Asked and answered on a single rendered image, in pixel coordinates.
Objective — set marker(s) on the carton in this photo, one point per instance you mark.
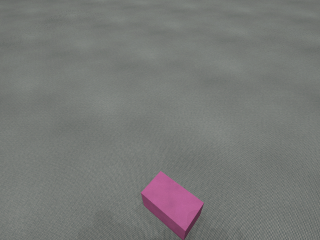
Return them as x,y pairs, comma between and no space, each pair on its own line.
176,207

